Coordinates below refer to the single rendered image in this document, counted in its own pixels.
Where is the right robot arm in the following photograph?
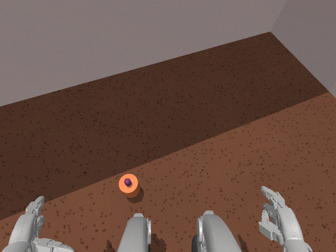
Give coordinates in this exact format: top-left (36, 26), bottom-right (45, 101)
top-left (282, 239), bottom-right (313, 252)

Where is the right robot hand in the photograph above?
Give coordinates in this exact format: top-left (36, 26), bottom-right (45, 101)
top-left (258, 186), bottom-right (304, 245)

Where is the left robot arm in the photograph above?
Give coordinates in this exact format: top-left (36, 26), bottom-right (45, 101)
top-left (2, 241), bottom-right (33, 252)

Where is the bottle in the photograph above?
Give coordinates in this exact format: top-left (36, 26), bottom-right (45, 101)
top-left (119, 174), bottom-right (140, 198)

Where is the left robot hand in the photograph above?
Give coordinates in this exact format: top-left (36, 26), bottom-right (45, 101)
top-left (8, 196), bottom-right (75, 252)

